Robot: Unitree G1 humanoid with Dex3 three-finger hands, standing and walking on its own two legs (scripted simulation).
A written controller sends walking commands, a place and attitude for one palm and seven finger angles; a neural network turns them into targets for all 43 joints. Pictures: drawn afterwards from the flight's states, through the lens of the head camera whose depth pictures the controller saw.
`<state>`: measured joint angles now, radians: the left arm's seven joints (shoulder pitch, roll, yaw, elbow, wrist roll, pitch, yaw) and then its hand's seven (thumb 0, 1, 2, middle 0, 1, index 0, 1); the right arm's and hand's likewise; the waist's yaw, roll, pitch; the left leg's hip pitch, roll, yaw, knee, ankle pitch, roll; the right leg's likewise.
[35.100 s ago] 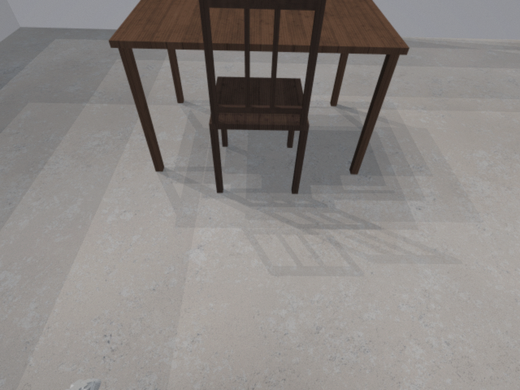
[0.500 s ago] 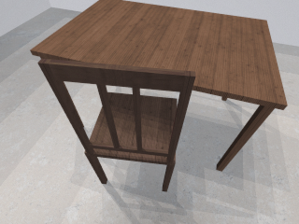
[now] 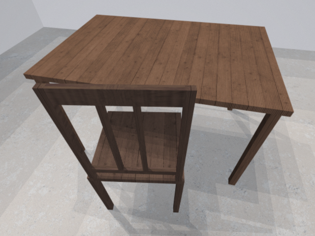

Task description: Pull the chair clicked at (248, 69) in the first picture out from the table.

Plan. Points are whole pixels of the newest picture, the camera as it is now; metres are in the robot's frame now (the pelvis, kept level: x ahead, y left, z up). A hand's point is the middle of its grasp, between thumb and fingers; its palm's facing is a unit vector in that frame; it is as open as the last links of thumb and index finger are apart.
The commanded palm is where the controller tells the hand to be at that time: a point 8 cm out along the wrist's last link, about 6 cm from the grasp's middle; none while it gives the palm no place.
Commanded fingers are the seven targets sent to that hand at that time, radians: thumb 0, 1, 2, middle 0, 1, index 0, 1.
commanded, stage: come to a stop and stand still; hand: left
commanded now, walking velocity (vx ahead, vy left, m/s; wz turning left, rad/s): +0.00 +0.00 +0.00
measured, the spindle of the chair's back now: (112, 142) +0.42 +0.18 -0.06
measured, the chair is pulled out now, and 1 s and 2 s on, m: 0.14 0.14 0.14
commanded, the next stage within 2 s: look again from close up in 0.44 s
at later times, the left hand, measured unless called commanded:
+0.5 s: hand out of the picture +0.03 +0.19 -0.17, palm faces -0.01 -0.97 -0.24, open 7.4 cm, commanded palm none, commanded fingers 0.00 0.90 0.90 -0.20 -0.30 -0.20 -0.30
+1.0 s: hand out of the picture +0.02 +0.18 -0.17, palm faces -0.01 -0.98 -0.21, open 7.4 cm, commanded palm none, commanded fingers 0.00 0.90 0.90 -0.20 -0.30 -0.20 -0.30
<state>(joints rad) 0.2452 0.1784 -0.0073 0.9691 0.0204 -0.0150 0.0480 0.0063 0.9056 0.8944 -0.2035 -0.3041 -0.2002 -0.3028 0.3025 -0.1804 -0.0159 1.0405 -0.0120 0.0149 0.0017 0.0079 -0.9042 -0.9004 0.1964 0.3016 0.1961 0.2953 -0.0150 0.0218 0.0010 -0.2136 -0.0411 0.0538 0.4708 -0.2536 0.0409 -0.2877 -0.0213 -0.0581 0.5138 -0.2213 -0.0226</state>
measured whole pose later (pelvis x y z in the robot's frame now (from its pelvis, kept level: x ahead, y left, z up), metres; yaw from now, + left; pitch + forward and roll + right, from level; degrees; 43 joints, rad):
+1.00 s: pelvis +0.02 +0.01 +0.00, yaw -1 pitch -1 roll +0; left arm 0.32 0.14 -0.03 1.10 0.02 -0.02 0.05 0.00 0.91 0.89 -0.20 -0.30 -0.20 -0.30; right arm 0.29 -0.14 0.01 1.16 0.00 -0.02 -0.01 0.01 -0.91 -0.90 0.20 0.30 0.20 0.30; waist 0.00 0.02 0.01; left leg -0.13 -0.04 0.07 0.41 -0.26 0.05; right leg -0.21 -0.01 -0.04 0.45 -0.22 -0.01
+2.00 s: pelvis +0.03 +0.00 +0.00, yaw -1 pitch +0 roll +0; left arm 0.34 0.13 -0.02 1.07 0.02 -0.02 0.05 0.01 0.91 0.89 -0.20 -0.30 -0.20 -0.30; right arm 0.31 -0.10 0.00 1.18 0.00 -0.03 -0.02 0.00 -0.90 -0.90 0.20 0.30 0.20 0.30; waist 0.00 0.01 0.00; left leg -0.14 -0.03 0.07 0.42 -0.28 0.04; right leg -0.21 0.00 -0.04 0.45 -0.24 -0.02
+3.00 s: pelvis +0.04 +0.00 +0.00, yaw -1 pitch +0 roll +0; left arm 0.36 0.13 -0.02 1.07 0.01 -0.02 0.05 0.01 0.91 0.89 -0.20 -0.30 -0.20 -0.30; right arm 0.34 -0.09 0.01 1.18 0.01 -0.04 -0.03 0.00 -0.90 -0.90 0.20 0.30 0.20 0.30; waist 0.00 0.00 -0.01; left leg -0.13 -0.02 0.07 0.42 -0.30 0.04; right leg -0.21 0.01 -0.04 0.44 -0.24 -0.02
